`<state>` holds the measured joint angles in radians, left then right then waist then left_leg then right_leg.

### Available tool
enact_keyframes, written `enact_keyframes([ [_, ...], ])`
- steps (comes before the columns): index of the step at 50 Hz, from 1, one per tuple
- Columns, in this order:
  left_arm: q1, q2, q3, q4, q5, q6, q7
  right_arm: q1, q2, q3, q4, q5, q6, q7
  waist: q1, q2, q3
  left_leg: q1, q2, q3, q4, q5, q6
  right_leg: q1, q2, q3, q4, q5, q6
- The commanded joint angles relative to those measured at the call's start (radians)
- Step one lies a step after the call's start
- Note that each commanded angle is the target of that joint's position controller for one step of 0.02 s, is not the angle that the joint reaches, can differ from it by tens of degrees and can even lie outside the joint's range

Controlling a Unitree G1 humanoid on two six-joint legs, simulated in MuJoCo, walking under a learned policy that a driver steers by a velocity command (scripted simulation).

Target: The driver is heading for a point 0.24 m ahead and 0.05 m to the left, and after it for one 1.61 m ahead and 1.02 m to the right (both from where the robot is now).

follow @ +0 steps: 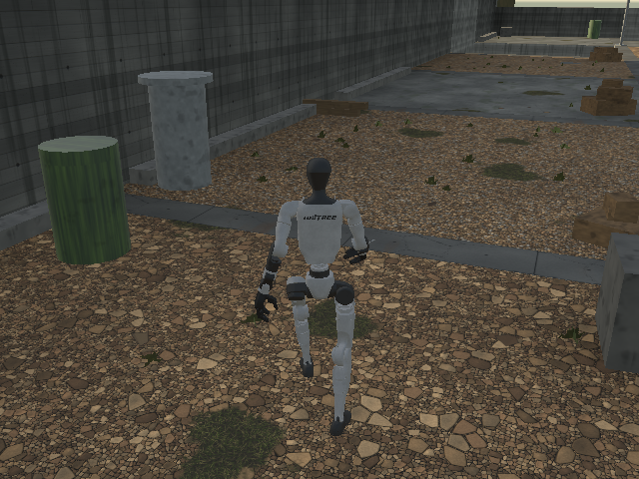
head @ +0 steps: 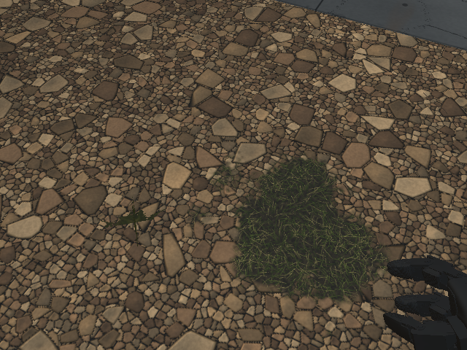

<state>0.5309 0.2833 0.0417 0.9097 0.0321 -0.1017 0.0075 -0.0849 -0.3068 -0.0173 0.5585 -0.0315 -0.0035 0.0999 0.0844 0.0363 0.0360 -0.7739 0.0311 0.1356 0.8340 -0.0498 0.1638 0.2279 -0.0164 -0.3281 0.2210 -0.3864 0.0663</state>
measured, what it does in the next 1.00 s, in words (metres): walks ahead, turning right: left foot, then right foot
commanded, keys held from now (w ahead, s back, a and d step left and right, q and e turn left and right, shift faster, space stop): w+e+shift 1.00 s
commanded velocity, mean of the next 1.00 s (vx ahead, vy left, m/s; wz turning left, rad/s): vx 1.00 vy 0.00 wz -0.53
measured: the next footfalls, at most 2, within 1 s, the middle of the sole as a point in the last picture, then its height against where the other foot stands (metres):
left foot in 0.08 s outside the picture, level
right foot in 0.52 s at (294, 274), level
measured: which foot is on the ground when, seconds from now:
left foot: up 0.00-0.06, down 0.08-0.54, up 0.56-0.92, down 0.94-1.00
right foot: down 0.00-0.06, up 0.08-0.50, down 0.52-0.96, up 0.98-1.00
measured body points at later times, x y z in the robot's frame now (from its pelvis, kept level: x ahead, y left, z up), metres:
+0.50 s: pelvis +0.46 -0.02 -0.01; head +0.49 -0.02 +0.44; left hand +0.66 +0.20 -0.11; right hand +0.41 -0.29 -0.13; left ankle +0.21 +0.04 -0.70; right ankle +0.65 -0.10 -0.69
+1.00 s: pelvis +0.93 -0.10 +0.00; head +0.97 -0.12 +0.45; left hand +1.12 +0.16 -0.11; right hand +1.01 -0.42 -0.06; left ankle +1.10 -0.04 -0.71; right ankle +0.68 -0.08 -0.64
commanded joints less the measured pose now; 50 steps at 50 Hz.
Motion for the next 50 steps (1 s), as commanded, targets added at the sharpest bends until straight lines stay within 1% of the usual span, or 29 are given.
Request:
enact_keyframes([
  [1,-0.064,0.227,0.042,-0.085,0.002,0.008,0.026,0.151,-0.055,-0.013,0.005,-0.012,-0.014,-0.013,-0.187,-0.154,-0.015,0.367,-0.121,0.057,-0.088,-0.091,0.059,-0.168,-0.256,0.046,0.249,1.512,-0.060],
  [3,-0.141,0.230,0.038,-0.110,0.005,0.029,0.022,0.553,-0.132,-0.064,0.154,-0.016,-0.027,-0.051,-0.365,-0.146,-0.172,0.870,-0.131,-0.078,-0.247,-0.076,0.108,-0.367,-0.241,0.065,0.720,1.290,-0.122],
  [4,-0.131,0.131,0.023,-0.145,0.006,0.028,0.006,0.510,-0.225,-0.098,0.166,-0.004,-0.018,-0.076,-0.267,0.116,-0.205,1.087,0.052,-0.321,-0.241,-0.135,0.096,-0.666,-0.064,0.076,1.125,0.144,-0.107],
  [5,-0.015,0.095,0.001,-0.229,-0.046,0.023,0.003,0.451,-0.303,-0.106,0.102,-0.022,-0.016,-0.083,-0.168,0.201,-0.435,1.338,0.352,-0.857,-0.364,-0.135,0.273,-0.967,0.005,0.275,1.446,-0.133,-0.093],
  [6,-0.183,0.154,0.010,-0.235,-0.043,0.009,0.007,0.506,-0.240,-0.105,0.105,-0.018,-0.011,-0.100,-0.249,-0.023,-0.389,1.239,0.307,-0.814,-0.484,-0.229,0.226,-1.032,-0.017,0.370,1.444,0.006,-0.108],
  [7,-0.188,0.124,0.003,-0.226,-0.055,0.007,0.004,0.472,-0.200,-0.095,0.148,-0.018,-0.027,-0.111,-0.194,-0.058,-0.189,1.040,0.303,-0.684,-0.535,-0.225,0.192,-1.049,-0.052,0.372,1.361,0.051,-0.113],
  [8,-0.201,0.103,-0.004,-0.211,-0.037,0.013,-0.002,0.444,-0.144,-0.079,0.168,-0.019,-0.051,-0.109,-0.144,-0.144,-0.088,0.854,0.265,-0.597,-0.567,-0.201,0.149,-0.990,-0.094,0.395,1.248,0.071,-0.116],
  [11,-0.110,0.052,-0.008,-0.147,-0.009,0.076,-0.034,0.397,-0.063,-0.047,0.193,-0.001,-0.106,-0.104,-0.039,-0.069,-0.001,0.563,0.197,-0.381,-0.666,-0.153,0.069,-0.815,-0.137,0.432,1.096,0.107,-0.101],
  [15,-0.313,0.026,-0.010,-0.195,-0.025,0.085,-0.054,0.438,-0.051,-0.044,0.233,0.012,-0.141,-0.081,-0.078,-0.019,0.102,0.565,0.107,-0.120,-0.755,0.100,-0.032,-0.942,-0.131,0.379,0.868,0.328,-0.115],
  [17,-0.359,0.024,-0.011,-0.191,-0.034,0.077,-0.062,0.428,-0.042,-0.037,0.237,0.015,-0.146,-0.081,-0.088,-0.033,0.081,0.611,0.040,0.011,-0.755,0.261,-0.084,-0.915,-0.082,0.300,0.759,0.455,-0.136],
  [20,-0.473,0.010,-0.025,-0.234,-0.026,0.061,-0.082,0.485,-0.058,-0.030,0.262,0.025,-0.157,-0.096,-0.109,-0.020,0.108,0.688,0.081,0.085,-0.761,0.549,-0.121,-0.846,-0.050,0.194,0.533,0.581,-0.178],
  [22,-0.454,0.039,-0.021,-0.227,-0.019,0.061,-0.088,0.501,-0.106,-0.035,0.267,0.020,-0.148,-0.123,-0.089,0.019,0.044,0.831,0.105,0.110,-0.662,0.931,-0.151,-0.773,0.036,0.128,0.464,0.558,-0.211],
  [24,-0.307,0.079,-0.009,-0.194,-0.015,0.069,-0.083,0.479,-0.176,-0.050,0.246,0.008,-0.121,-0.151,-0.005,0.095,-0.042,0.890,0.154,0.114,-0.401,1.306,-0.175,-0.638,0.110,0.112,0.474,0.387,-0.240],
  [25,-0.131,0.131,0.013,-0.149,-0.012,0.073,-0.074,0.430,-0.198,-0.058,0.234,-0.008,-0.099,-0.159,0.092,0.110,-0.111,0.855,0.182,0.093,-0.184,1.329,-0.172,-0.471,0.130,0.140,0.478,0.314,-0.271],
  [26,0.109,0.183,0.045,-0.079,-0.010,0.071,-0.057,0.353,-0.208,-0.064,0.213,-0.017,-0.082,-0.156,0.215,0.089,-0.187,0.724,0.170,0.071,0.144,1.156,-0.155,-0.236,0.114,0.231,0.431,0.269,-0.315],
  [27,0.142,0.224,0.069,-0.055,-0.029,0.076,-0.036,0.304,-0.128,-0.048,0.205,-0.021,-0.082,-0.130,0.206,-0.055,-0.161,0.497,0.006,0.071,0.546,0.255,-0.137,-0.102,0.050,0.344,0.407,0.214,-0.350],
  [28,0.023,0.344,0.098,-0.083,-0.001,0.093,-0.031,0.390,0.007,-0.009,0.106,0.000,-0.105,-0.112,0.012,-0.364,-0.216,-0.001,-0.135,-0.059,0.925,-0.480,-0.202,0.167,-0.165,0.850,0.357,0.262,-0.540],
  [29,-0.023,0.319,0.102,-0.133,-0.015,0.097,-0.029,0.334,-0.046,0.005,0.057,-0.006,-0.134,-0.111,0.053,-0.166,-0.310,-0.119,-0.095,-0.230,0.915,-0.399,-0.168,0.188,-0.226,1.106,0.129,0.038,-0.578],
  [30,-0.059,0.238,0.086,-0.126,-0.020,0.098,-0.024,0.257,-0.074,0.003,0.055,-0.012,-0.146,-0.106,0.025,0.006,-0.147,-0.107,-0.033,-0.243,0.795,-0.315,-0.148,-0.001,-0.201,1.044,0.023,-0.077,-0.489],
  [32,-0.115,0.167,0.064,-0.121,-0.023,0.080,-0.017,0.279,-0.070,0.011,0.049,-0.032,-0.130,-0.102,-0.083,0.054,-0.003,-0.009,0.038,-0.237,0.605,-0.282,-0.165,-0.299,-0.149,0.931,-0.005,0.044,-0.437],
  [34,-0.158,0.149,0.051,-0.135,-0.027,0.053,-0.013,0.295,-0.051,0.022,0.047,-0.050,-0.079,-0.098,-0.137,0.061,0.042,0.102,0.082,-0.212,0.465,-0.297,-0.203,-0.518,-0.053,0.785,-0.039,0.081,-0.413],
  [37,-0.148,0.179,0.060,-0.145,-0.029,0.027,-0.016,0.133,-0.036,0.039,-0.033,-0.033,-0.064,-0.081,-0.098,-0.004,0.091,0.188,0.093,-0.142,0.151,-0.141,-0.234,-0.668,0.016,0.689,-0.082,0.273,-0.397],
  [43,-0.093,0.219,0.087,-0.146,-0.040,0.033,-0.018,0.002,-0.042,0.042,-0.073,0.003,-0.080,-0.082,0.007,-0.103,-0.004,0.338,-0.004,-0.140,-0.277,0.132,-0.197,-0.413,0.012,0.706,0.035,0.624,-0.287],
  [45,-0.126,0.251,0.095,-0.159,-0.033,0.031,-0.012,0.125,-0.108,0.013,-0.037,0.005,-0.087,-0.098,-0.055,-0.097,-0.095,0.509,-0.051,-0.154,-0.324,0.024,-0.180,-0.338,0.007,0.724,0.200,0.830,-0.242],
  [46,-0.164,0.285,0.101,-0.167,-0.026,0.028,-0.016,0.284,-0.152,-0.009,0.001,0.010,-0.091,-0.110,-0.152,-0.087,-0.191,0.679,-0.055,-0.150,-0.318,-0.062,-0.168,-0.346,0.022,0.709,0.391,0.889,-0.220],
  [47,-0.227,0.261,0.094,-0.185,-0.019,0.016,-0.020,0.513,-0.199,-0.035,0.053,0.004,-0.095,-0.130,-0.275,-0.072,-0.294,0.934,0.020,-0.197,-0.272,-0.161,-0.149,-0.478,0.055,0.680,0.652,0.792,-0.202],
  [48,-0.244,0.091,0.049,-0.218,-0.007,0.004,-0.015,0.715,-0.258,-0.057,0.090,-0.024,-0.098,-0.150,-0.312,0.144,-0.408,1.157,0.282,-0.461,-0.299,-0.517,-0.146,-0.670,0.119,0.594,0.998,0.074,-0.214],
  [49,-0.079,0.029,0.017,-0.290,-0.073,0.010,-0.022,0.558,-0.344,-0.078,0.066,-0.048,-0.090,-0.139,-0.131,0.482,-0.504,1.239,0.495,-1.114,-0.575,-0.759,-0.030,-0.948,0.170,0.493,1.220,-0.143,-0.185],
  [50,-0.167,0.126,0.021,-0.236,-0.031,0.036,-0.010,0.423,-0.210,-0.067,0.030,-0.037,-0.082,-0.132,-0.150,0.204,-0.325,1.082,0.422,-1.022,-0.604,-0.920,-0.014,-1.035,0.066,0.460,1.256,-0.001,-0.193],
])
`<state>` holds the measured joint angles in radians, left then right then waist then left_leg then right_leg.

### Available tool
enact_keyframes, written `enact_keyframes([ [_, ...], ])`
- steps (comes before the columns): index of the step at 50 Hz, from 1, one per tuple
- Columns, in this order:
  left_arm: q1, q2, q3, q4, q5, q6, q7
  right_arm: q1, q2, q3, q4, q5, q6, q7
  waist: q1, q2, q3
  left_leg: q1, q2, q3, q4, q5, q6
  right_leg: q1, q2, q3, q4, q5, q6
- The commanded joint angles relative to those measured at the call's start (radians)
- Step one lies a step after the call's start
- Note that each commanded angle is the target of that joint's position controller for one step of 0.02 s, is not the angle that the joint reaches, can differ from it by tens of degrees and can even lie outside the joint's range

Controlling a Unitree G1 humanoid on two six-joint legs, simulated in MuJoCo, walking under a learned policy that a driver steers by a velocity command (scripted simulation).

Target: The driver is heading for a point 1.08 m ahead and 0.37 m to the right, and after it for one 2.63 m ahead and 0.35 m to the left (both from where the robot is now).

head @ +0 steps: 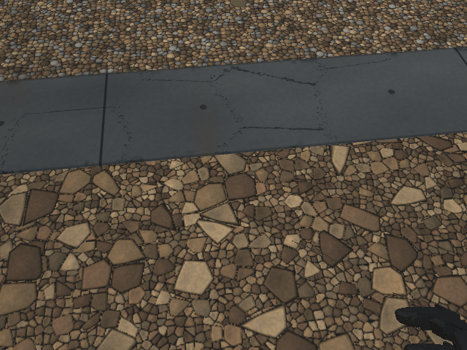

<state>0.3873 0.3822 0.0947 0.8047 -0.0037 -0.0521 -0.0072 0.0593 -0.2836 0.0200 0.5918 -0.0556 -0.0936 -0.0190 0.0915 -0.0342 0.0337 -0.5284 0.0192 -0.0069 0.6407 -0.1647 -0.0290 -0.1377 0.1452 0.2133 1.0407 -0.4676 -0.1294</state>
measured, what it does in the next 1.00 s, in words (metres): walks ahead, turning right: right foot, then left foot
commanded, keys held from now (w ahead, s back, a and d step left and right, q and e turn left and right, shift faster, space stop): w+e+shift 0.64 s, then w+shift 0.36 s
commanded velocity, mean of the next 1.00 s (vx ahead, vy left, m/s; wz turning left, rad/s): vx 1.00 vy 0.00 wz -0.81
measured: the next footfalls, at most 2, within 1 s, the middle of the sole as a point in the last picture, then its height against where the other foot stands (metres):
right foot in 0.40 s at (295, 326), level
left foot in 0.80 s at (317, 197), level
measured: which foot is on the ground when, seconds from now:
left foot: down 0.00-0.40, up 0.42-0.78, down 0.80-1.00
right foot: up 0.00-0.38, down 0.40-0.82, up 0.84-1.00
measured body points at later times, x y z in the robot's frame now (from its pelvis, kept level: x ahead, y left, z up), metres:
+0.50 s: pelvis +0.44 -0.06 -0.01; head +0.47 -0.06 +0.44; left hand +0.68 +0.13 -0.13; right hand +0.38 -0.32 -0.12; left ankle +0.33 +0.15 -0.57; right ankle +0.48 -0.08 -0.71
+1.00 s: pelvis +0.87 -0.24 +0.03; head +0.88 -0.25 +0.48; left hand +1.18 -0.17 -0.07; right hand +0.67 -0.45 -0.09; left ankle +0.93 -0.14 -0.71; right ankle +0.77 -0.31 -0.62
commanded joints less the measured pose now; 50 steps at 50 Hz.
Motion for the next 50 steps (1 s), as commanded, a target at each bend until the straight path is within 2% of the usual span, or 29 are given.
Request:
enact_keyframes([
  [1,-0.107,0.059,-0.021,-0.138,0.025,-0.003,-0.007,0.231,-0.153,-0.084,0.000,0.001,0.012,-0.008,-0.163,0.153,-0.200,0.705,0.378,-0.649,-0.381,-0.627,0.163,-0.663,-0.135,-0.114,0.376,0.166,0.013],
  [2,-0.147,0.056,-0.020,-0.139,0.032,0.007,-0.021,0.240,-0.120,-0.077,0.028,-0.003,0.012,-0.002,-0.157,0.062,-0.131,0.605,0.336,-0.490,-0.377,-0.402,0.150,-0.635,-0.167,-0.123,0.339,0.192,0.025],
  [5,-0.215,-0.023,-0.041,-0.187,0.043,0.045,-0.058,0.332,-0.073,-0.065,0.133,0.024,-0.011,0.006,-0.123,0.117,-0.032,0.491,0.261,-0.202,-0.416,-0.101,0.101,-0.644,-0.231,-0.132,0.299,0.207,0.037],
  [9,-0.327,-0.036,-0.061,-0.267,0.039,0.063,-0.073,0.300,-0.084,-0.069,0.163,0.030,-0.038,0.024,-0.076,0.123,0.022,0.412,0.241,0.048,-0.485,0.166,0.081,-0.663,-0.244,-0.179,0.195,0.353,0.047],
  [13,-0.468,-0.039,-0.077,-0.302,0.035,0.059,-0.096,0.347,-0.121,-0.076,0.206,0.027,-0.041,0.017,-0.097,0.071,0.115,0.427,0.177,0.246,-0.532,0.397,0.040,-0.572,-0.199,-0.327,-0.133,0.473,0.007],
  [16,-0.440,-0.035,-0.076,-0.269,0.026,0.054,-0.093,0.410,-0.182,-0.087,0.212,0.028,-0.028,-0.002,-0.079,0.108,0.031,0.555,0.183,0.309,-0.367,1.147,0.007,-0.388,-0.078,-0.442,-0.222,0.426,-0.049],
  [18,-0.240,0.018,-0.054,-0.224,0.037,0.043,-0.076,0.373,-0.252,-0.108,0.200,0.024,0.004,-0.019,0.056,0.160,-0.050,0.569,0.251,0.283,-0.067,1.343,0.013,-0.195,-0.038,-0.414,-0.277,0.315,-0.093],
  [19,-0.019,0.063,-0.025,-0.155,0.033,0.033,-0.057,0.318,-0.259,-0.112,0.180,0.021,0.021,-0.015,0.153,0.166,-0.141,0.484,0.263,0.256,0.187,1.263,0.037,0.040,-0.026,-0.357,-0.314,0.313,-0.128],
  [20,0.124,0.110,0.011,-0.086,0.022,0.029,-0.029,0.286,-0.233,-0.113,0.162,0.014,0.033,-0.003,0.188,0.077,-0.196,0.289,0.178,0.255,0.538,0.725,0.040,0.292,-0.041,-0.264,-0.401,0.287,-0.153],
  [21,0.037,0.205,0.038,-0.091,-0.001,0.045,-0.007,0.272,-0.083,-0.077,0.117,-0.001,0.027,0.013,0.066,-0.185,-0.122,-0.052,-0.006,0.234,0.936,-0.296,0.017,0.373,-0.210,0.035,-0.387,0.413,-0.188],
  [22,0.012,0.279,0.055,-0.146,0.034,0.064,-0.009,0.295,-0.129,-0.078,-0.007,0.027,0.005,0.015,0.021,-0.173,-0.341,-0.327,-0.054,0.013,1.095,-0.334,-0.006,0.624,-0.357,0.504,-0.591,0.260,-0.389],
  [23,0.026,0.230,0.053,-0.150,0.027,0.065,0.000,0.209,-0.155,-0.070,-0.017,0.021,-0.021,0.016,0.041,0.009,-0.277,-0.384,0.009,-0.076,1.010,-0.252,0.001,0.546,-0.388,0.586,-0.741,0.126,-0.356],
  [24,0.000,0.173,0.041,-0.127,0.024,0.057,0.008,0.192,-0.151,-0.065,-0.012,0.024,-0.032,0.016,-0.013,0.086,-0.101,-0.369,0.045,-0.076,0.884,-0.205,0.002,0.357,-0.367,0.531,-0.796,0.144,-0.317],
  [25,-0.037,0.137,0.029,-0.109,0.021,0.043,0.010,0.166,-0.137,-0.062,0.000,0.006,-0.023,0.012,-0.066,0.160,-0.024,-0.289,0.078,-0.071,0.793,-0.219,-0.004,0.193,-0.301,0.419,-0.808,0.225,-0.267],
  [27,-0.072,0.090,0.007,-0.115,0.017,0.008,0.017,0.223,-0.129,-0.057,0.013,-0.021,0.020,0.010,-0.141,0.145,0.016,-0.172,0.110,-0.079,0.680,-0.267,-0.039,-0.017,-0.254,0.325,-0.801,0.398,-0.273],
  [29,-0.095,0.077,0.000,-0.111,0.011,-0.014,0.011,0.160,-0.099,-0.050,-0.004,-0.025,0.048,0.017,-0.147,0.154,0.032,-0.103,0.125,-0.043,0.522,-0.253,-0.058,-0.162,-0.169,0.214,-0.847,0.327,-0.239],
  [31,-0.079,0.085,0.005,-0.105,0.013,-0.028,0.007,0.016,-0.062,-0.029,-0.081,-0.002,0.044,0.031,-0.118,0.072,0.090,-0.011,0.122,-0.024,0.294,-0.052,-0.060,-0.296,-0.138,0.187,-0.863,0.429,-0.212],
  [34,-0.040,0.104,0.015,-0.084,0.000,-0.034,-0.005,-0.037,-0.050,-0.021,-0.078,0.025,0.037,0.044,-0.059,0.031,0.032,0.183,0.060,0.016,0.042,0.261,-0.021,-0.264,-0.124,0.144,-0.872,0.552,-0.143],
  [37,0.035,0.112,0.015,-0.043,-0.001,-0.035,0.001,-0.020,-0.092,-0.038,-0.059,0.019,0.030,0.037,-0.040,0.007,-0.019,0.207,0.017,0.020,-0.079,0.229,0.027,0.002,-0.179,0.153,-0.747,0.844,-0.093],
  [38,0.041,0.137,0.018,-0.034,0.008,-0.033,0.005,0.062,-0.126,-0.055,-0.032,0.017,0.027,0.029,-0.079,0.008,-0.079,0.269,-0.023,0.033,-0.084,0.125,0.043,0.083,-0.191,0.144,-0.632,1.012,-0.071],
  [39,0.021,0.164,0.021,-0.030,0.018,-0.030,0.003,0.204,-0.158,-0.076,0.004,0.020,0.022,0.017,-0.170,0.016,-0.157,0.416,-0.044,0.057,-0.098,0.050,0.058,0.086,-0.180,0.114,-0.437,1.098,-0.046],
  [40,-0.032,0.137,0.012,-0.040,0.030,-0.035,0.001,0.404,-0.201,-0.098,0.053,0.018,0.021,-0.002,-0.285,0.016,-0.233,0.648,0.017,0.015,-0.061,-0.034,0.074,-0.060,-0.146,0.078,-0.164,0.996,-0.025],
  [41,-0.030,-0.002,-0.022,-0.078,0.023,-0.047,0.005,0.567,-0.287,-0.121,0.083,-0.011,0.016,-0.018,-0.308,0.219,-0.341,0.864,0.254,-0.334,-0.119,-0.415,0.123,-0.300,-0.047,0.003,0.241,0.437,-0.001],
  [42,0.107,-0.052,-0.047,-0.107,-0.009,-0.052,-0.004,0.471,-0.329,-0.133,0.095,-0.011,0.017,0.005,-0.164,0.486,-0.399,0.909,0.410,-0.925,-0.387,-0.541,0.219,-0.528,0.035,-0.031,0.394,0.026,0.018],
  [43,0.014,0.010,-0.047,-0.082,0.021,-0.037,0.008,0.327,-0.211,-0.120,0.064,0.003,0.022,0.018,-0.153,0.250,-0.206,0.772,0.377,-0.835,-0.395,-0.648,0.231,-0.626,-0.077,-0.055,0.415,0.121,0.004],
  [44,-0.081,0.027,-0.045,-0.090,0.035,-0.032,-0.004,0.286,-0.141,-0.106,0.070,0.013,0.020,0.025,-0.158,0.091,-0.113,0.634,0.330,-0.652,-0.383,-0.532,0.229,-0.608,-0.113,-0.069,0.360,0.193,0.011],
  [45,-0.144,0.019,-0.048,-0.106,0.042,-0.027,-0.015,0.283,-0.116,-0.099,0.093,0.005,0.018,0.028,-0.148,0.028,-0.061,0.538,0.282,-0.526,-0.388,-0.400,0.211,-0.587,-0.136,-0.076,0.309,0.198,0.013],
  [48,-0.182,-0.042,-0.069,-0.142,0.049,-0.005,-0.041,0.354,-0.073,-0.080,0.183,0.021,-0.007,0.030,-0.100,0.090,0.010,0.417,0.208,-0.333,-0.451,-0.243,0.183,-0.584,-0.158,-0.056,0.213,0.173,0.027],
  [50,-0.258,-0.040,-0.079,-0.180,0.051,0.000,-0.047,0.364,-0.092,-0.082,0.204,0.035,-0.024,0.035,-0.089,0.098,0.055,0.393,0.202,-0.243,-0.512,-0.125,0.191,-0.641,-0.164,-0.069,0.114,0.234,0.040],
])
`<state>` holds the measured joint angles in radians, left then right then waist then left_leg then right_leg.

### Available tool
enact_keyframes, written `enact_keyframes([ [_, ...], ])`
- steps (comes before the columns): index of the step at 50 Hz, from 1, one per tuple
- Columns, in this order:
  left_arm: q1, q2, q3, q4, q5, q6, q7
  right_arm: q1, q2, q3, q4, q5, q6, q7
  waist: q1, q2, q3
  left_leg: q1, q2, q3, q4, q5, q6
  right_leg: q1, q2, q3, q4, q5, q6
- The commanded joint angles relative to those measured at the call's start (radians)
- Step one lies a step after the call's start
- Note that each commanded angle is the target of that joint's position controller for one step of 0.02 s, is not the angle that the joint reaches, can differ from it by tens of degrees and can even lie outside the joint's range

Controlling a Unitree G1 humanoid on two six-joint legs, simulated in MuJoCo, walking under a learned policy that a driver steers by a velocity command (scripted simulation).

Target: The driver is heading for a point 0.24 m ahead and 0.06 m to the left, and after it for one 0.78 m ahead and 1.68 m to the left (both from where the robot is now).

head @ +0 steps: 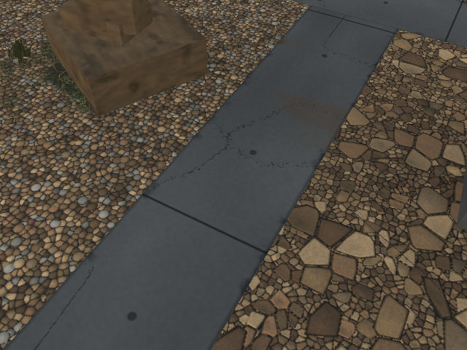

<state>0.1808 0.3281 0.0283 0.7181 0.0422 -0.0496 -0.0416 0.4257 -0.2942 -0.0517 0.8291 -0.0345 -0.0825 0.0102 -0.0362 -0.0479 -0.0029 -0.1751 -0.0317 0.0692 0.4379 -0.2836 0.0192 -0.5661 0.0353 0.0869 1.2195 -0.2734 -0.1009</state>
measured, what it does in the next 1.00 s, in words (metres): walks ahead, turning left: right foot, then left foot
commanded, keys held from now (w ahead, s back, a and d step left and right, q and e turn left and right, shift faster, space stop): w+q+shift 1.00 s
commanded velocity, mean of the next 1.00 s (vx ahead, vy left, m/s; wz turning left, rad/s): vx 1.00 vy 0.00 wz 0.71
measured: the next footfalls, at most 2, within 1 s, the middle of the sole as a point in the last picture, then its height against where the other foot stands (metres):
right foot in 0.22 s outside the picture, level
left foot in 0.68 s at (170, 262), level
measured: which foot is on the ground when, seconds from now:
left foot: down 0.00-0.24, up 0.26-0.66, down 0.68-1.00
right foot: up 0.00-0.20, down 0.22-0.68, up 0.70-1.00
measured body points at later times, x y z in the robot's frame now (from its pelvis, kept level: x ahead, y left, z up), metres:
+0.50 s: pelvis +0.46 +0.02 +0.00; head +0.48 +0.03 +0.45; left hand +0.36 +0.30 -0.12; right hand +0.72 -0.19 -0.09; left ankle +0.54 +0.17 -0.65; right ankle +0.38 -0.10 -0.74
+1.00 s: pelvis +0.90 +0.21 +0.00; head +0.93 +0.23 +0.45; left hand +0.96 +0.54 -0.05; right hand +1.08 -0.02 -0.13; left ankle +0.76 +0.17 -0.74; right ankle +1.18 +0.20 -0.69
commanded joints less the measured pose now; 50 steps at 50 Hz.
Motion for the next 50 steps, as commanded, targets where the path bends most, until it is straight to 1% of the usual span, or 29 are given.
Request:
enact_keyframes([
  [1,-0.114,0.018,-0.018,-0.125,0.009,-0.007,-0.014,0.010,-0.085,-0.009,-0.021,0.020,-0.037,0.007,0.039,0.115,0.114,0.019,0.234,-0.276,-0.338,0.075,0.154,-0.221,-0.064,0.020,-0.154,0.085,0.023],
  [3,-0.211,0.010,-0.035,-0.162,0.011,-0.019,-0.026,0.020,-0.076,-0.005,-0.010,0.034,-0.039,0.013,0.036,0.089,0.137,-0.035,0.167,-0.187,-0.374,0.257,0.150,-0.129,-0.095,-0.091,-0.380,0.228,0.041],
  [5,-0.274,-0.014,-0.050,-0.179,-0.002,-0.028,-0.038,0.035,-0.120,-0.018,-0.001,0.042,-0.045,0.010,0.022,0.096,0.137,-0.104,0.186,-0.176,-0.452,0.392,0.155,0.074,-0.077,-0.129,-0.531,0.338,0.041],
  [7,-0.272,0.014,-0.041,-0.171,-0.008,-0.029,-0.027,0.053,-0.169,-0.027,0.011,0.043,-0.042,0.010,0.029,0.092,0.116,-0.006,0.206,-0.172,-0.418,0.580,0.152,0.145,-0.049,-0.136,-0.604,0.345,0.033],
  [9,-0.178,0.062,-0.019,-0.143,0.003,-0.032,0.001,0.075,-0.212,-0.034,0.030,0.039,-0.036,0.004,0.079,0.118,0.004,0.132,0.206,-0.155,-0.202,0.963,0.131,0.278,0.011,-0.141,-0.639,0.229,0.015],
  [10,-0.013,0.091,-0.002,-0.091,0.007,-0.035,0.017,0.069,-0.230,-0.038,0.035,0.032,-0.026,-0.002,0.158,0.138,-0.095,0.123,0.195,-0.151,0.015,1.009,0.115,0.455,0.035,-0.134,-0.652,0.154,0.006],
  [11,0.168,0.126,0.019,-0.039,0.013,-0.037,0.035,0.045,-0.218,-0.035,0.028,0.032,-0.020,-0.005,0.249,0.131,-0.182,-0.018,0.154,-0.143,0.282,0.844,0.099,0.689,-0.032,-0.087,-0.652,0.124,0.003],
  [12,0.332,0.210,0.046,-0.014,0.039,-0.041,0.057,0.057,-0.103,-0.012,-0.004,0.019,-0.021,-0.005,0.265,-0.023,-0.325,-0.202,0.082,-0.117,0.648,0.342,0.105,0.895,-0.290,0.181,-0.664,-0.229,-0.002],
  [13,0.284,0.249,0.056,-0.031,0.045,-0.034,0.055,0.156,-0.010,0.007,-0.053,0.073,-0.017,0.002,0.153,-0.254,-0.466,-0.450,-0.017,-0.150,0.949,-0.157,0.094,1.007,-0.507,0.714,-0.882,-0.504,-0.081],
  [14,0.190,0.178,0.053,-0.040,0.025,-0.028,0.051,0.064,-0.091,-0.007,-0.051,0.058,-0.005,-0.005,0.147,-0.131,-0.322,-0.563,0.046,-0.159,0.996,-0.068,0.105,0.893,-0.460,0.678,-0.949,-0.527,-0.085],
  [15,0.128,0.092,0.035,-0.034,0.014,-0.036,0.049,-0.025,-0.096,-0.010,-0.058,0.044,0.003,0.000,0.134,-0.041,-0.159,-0.593,0.088,-0.150,0.943,0.007,0.101,0.753,-0.418,0.486,-0.937,-0.369,-0.076],
  [16,0.134,0.057,0.029,-0.011,0.017,-0.044,0.044,-0.067,-0.072,-0.005,-0.055,0.036,0.010,0.006,0.118,0.018,-0.064,-0.568,0.117,-0.151,0.899,0.020,0.093,0.638,-0.381,0.348,-0.946,-0.115,-0.062],
  [18,0.123,0.040,0.028,0.023,-0.001,-0.059,0.051,-0.058,-0.038,-0.002,-0.063,0.011,0.044,0.027,0.053,-0.028,-0.013,-0.518,0.154,-0.144,0.866,0.012,0.068,0.485,-0.346,0.208,-1.016,-0.065,-0.056],
  [20,0.131,0.011,0.022,0.058,-0.022,-0.079,0.042,-0.132,-0.014,0.000,-0.101,0.010,0.074,0.041,0.027,-0.024,0.052,-0.569,0.186,-0.138,0.828,0.029,0.056,0.450,-0.333,0.072,-1.067,0.049,-0.033],
  [25,0.097,0.017,0.024,0.086,-0.022,-0.100,0.040,-0.325,-0.013,0.017,-0.194,0.013,0.079,0.074,-0.003,0.001,0.122,-0.535,0.159,-0.032,0.552,0.316,0.071,0.394,-0.216,-0.283,-1.133,0.347,0.029],
  [28,0.146,0.080,0.035,0.103,-0.026,-0.101,0.050,-0.408,-0.030,0.022,-0.213,0.011,0.073,0.091,0.010,0.040,0.137,-0.392,0.080,0.091,0.335,0.410,0.124,0.466,-0.217,-0.373,-1.124,0.699,0.055],
  [30,0.196,0.139,0.047,0.103,-0.022,-0.077,0.063,-0.354,-0.062,0.014,-0.192,0.014,0.068,0.082,-0.022,-0.007,0.071,-0.307,-0.008,0.153,0.305,0.322,0.153,0.606,-0.236,-0.383,-0.948,1.171,0.076],
  [32,0.145,0.201,0.067,0.077,-0.008,-0.035,0.077,-0.081,-0.126,-0.016,-0.122,0.017,0.066,0.064,-0.175,-0.060,-0.082,-0.024,-0.067,0.129,0.313,0.184,0.198,0.602,-0.284,-0.356,-0.567,1.378,0.067],
  [33,0.114,0.205,0.069,0.058,-0.001,-0.019,0.073,0.125,-0.174,-0.045,-0.056,0.015,0.065,0.043,-0.255,-0.030,-0.172,0.225,-0.085,0.062,0.258,0.116,0.228,0.482,-0.280,-0.330,-0.258,1.228,0.056],
  [34,0.111,0.132,0.054,0.043,-0.001,-0.021,0.052,0.108,-0.230,-0.075,-0.041,0.029,0.074,0.018,-0.206,0.140,-0.126,0.350,-0.019,-0.101,0.185,0.040,0.265,0.235,-0.118,-0.330,0.123,0.395,0.088],
  [35,0.213,0.027,0.022,-0.062,-0.007,-0.037,0.042,-0.008,-0.371,-0.098,-0.089,-0.010,0.093,0.014,-0.029,0.366,-0.213,0.617,0.251,-0.687,0.065,0.034,0.471,-0.222,0.022,-0.200,0.507,-0.264,0.151],
  [36,0.083,0.081,0.017,-0.104,-0.003,-0.067,0.047,0.019,-0.349,-0.106,-0.128,0.007,0.099,0.006,-0.114,0.152,-0.300,0.622,0.291,-0.897,-0.123,-0.145,0.491,-0.318,-0.011,-0.008,0.498,-0.166,0.131],
  [38,0.002,0.077,0.007,-0.106,0.002,-0.085,0.049,-0.029,-0.249,-0.083,-0.083,0.020,0.082,-0.007,-0.022,-0.058,-0.031,0.278,0.232,-0.745,-0.210,-0.084,0.371,-0.257,-0.112,0.002,0.246,-0.074,0.114],
  [40,0.036,0.067,-0.001,-0.092,0.032,-0.047,0.052,-0.081,-0.184,-0.059,-0.089,0.029,0.047,-0.012,0.058,-0.060,0.046,0.017,0.143,-0.582,-0.185,0.171,0.349,-0.110,-0.152,0.002,0.129,-0.095,0.138],
  [41,0.056,0.051,-0.005,-0.102,0.031,-0.022,0.050,-0.089,-0.180,-0.054,-0.094,0.029,0.037,-0.011,0.084,-0.024,0.024,-0.051,0.130,-0.550,-0.208,0.127,0.361,-0.070,-0.157,0.000,0.062,-0.136,0.158],
  [42,0.037,0.042,-0.007,-0.095,0.037,-0.006,0.046,-0.113,-0.167,-0.051,-0.100,0.031,0.028,-0.007,0.087,-0.052,0.035,-0.112,0.079,-0.488,-0.235,0.084,0.339,-0.043,-0.173,-0.021,-0.002,-0.126,0.167],
  [43,-0.025,0.030,-0.014,-0.144,0.028,-0.002,0.041,-0.103,-0.186,-0.053,-0.106,0.028,0.018,-0.006,0.079,0.004,0.067,-0.188,0.081,-0.493,-0.257,0.133,0.350,-0.026,-0.173,-0.040,-0.114,-0.077,0.177],
  [46,-0.211,-0.002,-0.033,-0.204,-0.004,-0.011,0.024,-0.094,-0.190,-0.065,-0.111,0.027,0.010,0.003,0.015,0.020,0.108,-0.264,0.009,-0.433,-0.287,0.147,0.283,0.093,-0.143,-0.067,-0.445,0.227,0.183],
  [50,-0.214,0.042,-0.019,-0.204,-0.024,-0.018,0.024,-0.052,-0.217,-0.082,-0.098,0.037,0.010,0.008,-0.021,0.090,0.037,-0.092,0.042,-0.470,-0.195,0.358,0.205,0.237,-0.082,-0.056,-0.657,0.359,0.148],
])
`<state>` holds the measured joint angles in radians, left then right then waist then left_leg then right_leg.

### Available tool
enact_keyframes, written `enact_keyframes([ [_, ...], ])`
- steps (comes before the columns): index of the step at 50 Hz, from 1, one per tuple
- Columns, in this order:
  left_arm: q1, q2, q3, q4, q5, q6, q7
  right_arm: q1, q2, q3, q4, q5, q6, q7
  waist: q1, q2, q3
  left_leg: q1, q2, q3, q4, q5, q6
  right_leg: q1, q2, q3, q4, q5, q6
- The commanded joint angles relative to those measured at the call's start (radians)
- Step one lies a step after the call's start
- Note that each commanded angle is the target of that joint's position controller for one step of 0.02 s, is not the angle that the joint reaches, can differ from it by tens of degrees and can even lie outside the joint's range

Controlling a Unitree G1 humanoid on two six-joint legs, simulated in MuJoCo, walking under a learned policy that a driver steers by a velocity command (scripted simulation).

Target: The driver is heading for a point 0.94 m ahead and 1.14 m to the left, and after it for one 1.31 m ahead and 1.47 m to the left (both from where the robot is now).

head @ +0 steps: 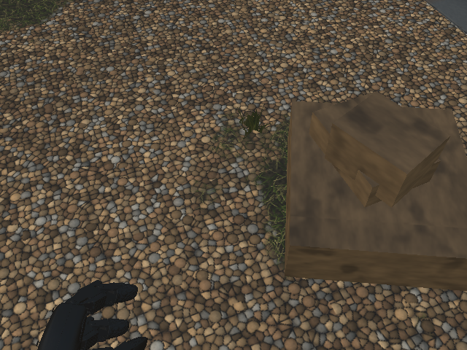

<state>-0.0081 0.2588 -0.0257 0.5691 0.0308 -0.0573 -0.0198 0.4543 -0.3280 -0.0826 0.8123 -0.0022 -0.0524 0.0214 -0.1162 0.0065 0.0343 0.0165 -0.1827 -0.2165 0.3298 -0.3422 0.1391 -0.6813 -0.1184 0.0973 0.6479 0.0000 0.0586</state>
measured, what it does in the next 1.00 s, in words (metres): walks ahead, turning left: right foot, then left foot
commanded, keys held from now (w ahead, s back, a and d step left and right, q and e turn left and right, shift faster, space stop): w+q+shift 0.58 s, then q+shift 0.42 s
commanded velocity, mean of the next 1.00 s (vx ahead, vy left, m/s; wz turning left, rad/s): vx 0.78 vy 0.00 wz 0.99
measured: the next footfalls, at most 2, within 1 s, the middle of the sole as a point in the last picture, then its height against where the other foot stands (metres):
right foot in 0.08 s outside the picture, level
left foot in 0.56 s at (180, 303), level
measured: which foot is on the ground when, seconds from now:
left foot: down 0.00-0.08, up 0.10-0.54, down 0.56-0.90, up 0.92-1.00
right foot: up 0.00-0.06, down 0.08-0.54, up 0.56-0.88, down 0.90-1.00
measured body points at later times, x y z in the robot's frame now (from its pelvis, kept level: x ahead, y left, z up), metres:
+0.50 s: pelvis +0.43 +0.00 -0.02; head +0.46 +0.02 +0.42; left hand +0.22 +0.20 -0.15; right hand +0.79 -0.04 -0.06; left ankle +0.57 +0.13 -0.70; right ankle +0.26 -0.20 -0.72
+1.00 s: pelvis +0.77 +0.17 -0.02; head +0.79 +0.23 +0.42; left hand +0.72 +0.51 -0.09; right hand +1.08 +0.09 -0.12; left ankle +0.61 +0.12 -0.63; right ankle +0.96 +0.23 -0.73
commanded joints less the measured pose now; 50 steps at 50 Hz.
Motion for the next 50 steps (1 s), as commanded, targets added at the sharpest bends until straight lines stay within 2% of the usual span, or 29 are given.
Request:
enact_keyframes([
  [1,0.014,0.133,0.045,-0.043,-0.012,-0.012,0.009,-0.082,-0.191,-0.054,-0.082,0.002,-0.018,-0.007,0.077,0.042,-0.025,-0.230,0.199,-0.202,-0.024,0.498,0.066,0.399,0.090,-0.059,-0.112,0.032,-0.017],
  [3,0.284,0.214,0.085,0.024,-0.009,-0.019,0.035,-0.134,-0.240,-0.063,-0.091,-0.012,-0.017,-0.006,0.239,0.008,-0.181,-0.216,0.160,-0.162,0.323,0.712,0.015,0.678,0.127,-0.087,-0.111,-0.166,-0.038],
  [4,0.508,0.271,0.110,0.067,0.008,-0.024,0.057,-0.179,-0.184,-0.045,-0.110,-0.016,-0.028,-0.004,0.346,-0.037,-0.290,-0.368,0.110,-0.110,0.629,0.592,-0.006,0.929,0.017,0.004,-0.087,-0.352,-0.060],
  [5,0.565,0.357,0.128,0.073,0.057,-0.031,0.062,-0.110,0.003,0.004,-0.159,0.013,-0.034,-0.008,0.281,-0.346,-0.397,-0.667,-0.009,-0.005,0.962,-0.171,-0.027,1.146,-0.298,0.502,-0.262,-0.806,-0.132],
  [6,0.434,0.339,0.133,0.060,0.042,-0.024,0.053,-0.087,-0.027,0.024,-0.184,0.014,-0.022,-0.012,0.197,-0.413,-0.365,-0.807,0.061,0.058,1.085,-0.142,-0.014,1.049,-0.355,0.850,-0.443,-0.960,-0.171],
  [7,0.318,0.234,0.114,0.038,0.029,-0.018,0.048,-0.157,-0.088,0.015,-0.162,-0.010,-0.003,-0.012,0.187,-0.222,-0.212,-0.832,0.139,0.092,1.085,-0.026,-0.015,0.899,-0.311,0.685,-0.434,-0.941,-0.171],
  [9,0.334,0.149,0.093,0.087,0.025,-0.009,0.039,-0.262,-0.094,0.012,-0.165,-0.037,0.014,0.019,0.193,-0.052,-0.075,-0.771,0.221,0.121,0.980,0.041,-0.032,0.714,-0.196,0.292,-0.401,-0.523,-0.129],
  [10,0.344,0.143,0.089,0.116,0.021,-0.014,0.044,-0.254,-0.070,0.018,-0.192,-0.041,0.028,0.036,0.166,-0.127,-0.073,-0.775,0.232,0.128,0.974,0.042,-0.045,0.674,-0.193,0.261,-0.425,-0.515,-0.140],
  [12,0.370,0.105,0.080,0.166,0.001,-0.038,0.032,-0.319,-0.038,0.031,-0.232,-0.042,0.052,0.058,0.153,-0.124,-0.016,-0.809,0.272,0.128,0.968,0.081,-0.056,0.622,-0.174,0.141,-0.467,-0.371,-0.128],
  [17,0.355,0.130,0.086,0.205,0.001,-0.071,0.019,-0.445,-0.032,0.051,-0.310,-0.030,0.061,0.070,0.107,-0.081,0.055,-0.809,0.274,0.192,0.787,0.297,-0.055,0.568,-0.131,-0.176,-0.542,-0.047,-0.107],
  [21,0.445,0.166,0.091,0.252,0.004,-0.066,0.029,-0.572,-0.015,0.066,-0.331,-0.030,0.057,0.092,0.138,-0.036,0.124,-0.706,0.218,0.358,0.514,0.337,0.006,0.642,-0.085,-0.354,-0.536,0.330,-0.060],
  [23,0.482,0.206,0.098,0.251,0.000,-0.050,0.042,-0.549,-0.021,0.064,-0.311,-0.030,0.052,0.082,0.116,-0.073,0.070,-0.582,0.130,0.437,0.451,0.292,0.037,0.726,-0.092,-0.389,-0.409,0.865,-0.045],
  [25,0.466,0.271,0.114,0.245,0.004,-0.020,0.059,-0.372,-0.070,0.042,-0.257,-0.031,0.051,0.065,0.001,-0.125,-0.046,-0.387,0.074,0.421,0.425,0.175,0.076,0.773,-0.145,-0.378,-0.131,1.141,-0.050],
  [27,0.390,0.276,0.123,0.202,0.004,0.003,0.049,0.010,-0.150,-0.015,-0.123,-0.028,0.037,0.028,-0.147,-0.076,-0.199,0.104,0.056,0.301,0.301,0.140,0.137,0.511,-0.141,-0.345,0.428,0.852,-0.077],
  [28,0.374,0.170,0.102,0.169,0.018,-0.001,0.028,-0.053,-0.224,-0.048,-0.117,0.003,0.051,-0.001,-0.052,0.141,-0.155,0.254,0.209,0.038,0.273,0.102,0.171,0.189,0.058,-0.331,0.788,-0.290,-0.055],
  [29,0.387,0.162,0.092,0.037,-0.006,-0.020,0.027,-0.089,-0.333,-0.066,-0.171,-0.034,0.071,0.001,0.012,0.215,-0.321,0.518,0.417,-0.521,0.115,0.059,0.394,-0.175,0.159,-0.146,1.075,-0.506,-0.010],
  [30,0.282,0.194,0.089,0.024,-0.009,-0.049,0.030,-0.035,-0.283,-0.066,-0.172,-0.027,0.072,-0.012,-0.039,0.014,-0.301,0.460,0.446,-0.594,-0.019,0.085,0.369,-0.237,0.101,-0.020,1.030,-0.425,-0.014],
  [31,0.265,0.174,0.078,0.020,-0.015,-0.064,0.030,-0.068,-0.245,-0.058,-0.147,-0.021,0.060,-0.024,0.022,-0.065,-0.128,0.271,0.436,-0.515,-0.050,0.261,0.333,-0.217,0.060,-0.009,0.898,-0.389,-0.016],
  [34,0.293,0.166,0.076,0.048,0.024,-0.013,0.038,-0.170,-0.159,-0.022,-0.139,-0.004,0.020,-0.038,0.161,-0.154,0.025,-0.138,0.321,-0.224,-0.023,0.857,0.250,0.016,0.001,-0.031,0.673,-0.435,0.023],
  [35,0.287,0.157,0.074,0.040,0.026,0.009,0.038,-0.177,-0.157,-0.017,-0.133,0.001,0.012,-0.032,0.178,-0.135,0.015,-0.221,0.293,-0.180,-0.027,0.925,0.235,0.078,-0.002,-0.039,0.578,-0.450,0.035],
  [36,0.181,0.165,0.097,-0.003,-0.018,-0.042,0.051,-0.265,-0.093,-0.016,-0.195,0.062,-0.022,-0.025,0.171,-0.173,-0.006,-0.288,0.253,-0.237,-0.045,0.778,0.219,0.104,0.033,0.028,0.473,-0.425,0.041],
  [39,0.038,0.062,0.068,-0.055,-0.013,-0.077,0.047,-0.283,-0.166,-0.049,-0.180,0.066,0.007,-0.052,0.132,-0.089,-0.041,-0.428,0.109,-0.094,0.028,0.739,0.110,0.284,0.156,-0.071,0.022,-0.114,0.039],
  [42,0.031,0.073,0.096,-0.064,-0.036,-0.074,0.031,-0.136,-0.120,-0.045,-0.113,0.053,0.045,-0.061,0.080,0.033,-0.119,-0.472,0.053,-0.155,0.143,0.474,-0.015,0.550,0.265,-0.081,-0.150,0.194,0.025],
  [44,0.113,0.121,0.126,-0.061,-0.041,-0.062,0.043,-0.207,-0.088,-0.038,-0.137,0.057,0.047,-0.062,0.175,0.089,-0.159,-0.457,0.021,-0.150,0.334,0.413,-0.086,0.696,0.212,-0.030,-0.249,0.283,0.002],
  [45,0.238,0.138,0.133,-0.035,-0.023,-0.055,0.053,-0.210,-0.049,-0.025,-0.150,0.044,0.044,-0.057,0.234,0.082,-0.255,-0.478,-0.007,-0.098,0.564,0.241,-0.137,0.864,0.104,0.034,-0.230,0.390,-0.047],
  [46,0.351,0.176,0.129,-0.025,0.000,-0.042,0.061,-0.167,0.055,0.007,-0.184,0.001,0.051,-0.056,0.231,-0.073,-0.403,-0.582,-0.051,-0.011,0.877,-0.424,-0.167,1.056,-0.176,0.259,-0.071,0.872,-0.135],
  [47,0.339,0.192,0.123,-0.015,0.020,-0.040,0.045,0.062,-0.027,0.005,-0.207,0.039,0.050,-0.032,0.111,-0.273,-0.619,-0.647,0.009,-0.077,1.196,-0.450,-0.191,1.157,-0.465,0.640,-0.076,0.807,-0.355],
  [48,0.193,0.195,0.139,-0.059,0.008,-0.026,0.051,0.033,-0.113,-0.014,-0.198,0.049,0.070,-0.021,0.102,-0.225,-0.574,-0.698,0.117,-0.019,1.282,-0.297,-0.221,1.053,-0.425,0.661,-0.167,0.389,-0.392],
  [50,0.076,0.073,0.100,-0.085,-0.002,0.015,0.074,-0.158,-0.154,-0.036,-0.223,0.045,0.106,-0.037,0.123,-0.050,-0.270,-0.746,0.192,0.096,1.232,-0.137,-0.241,0.733,-0.234,0.345,-0.257,0.012,-0.294],
])
Velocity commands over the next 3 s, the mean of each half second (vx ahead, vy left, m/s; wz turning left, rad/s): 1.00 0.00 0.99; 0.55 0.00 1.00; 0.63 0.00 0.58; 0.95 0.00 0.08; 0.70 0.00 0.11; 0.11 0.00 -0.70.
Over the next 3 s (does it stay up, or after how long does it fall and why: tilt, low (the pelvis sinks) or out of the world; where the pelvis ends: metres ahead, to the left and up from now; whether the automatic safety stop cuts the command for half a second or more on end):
stays up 1.04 1.36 0.00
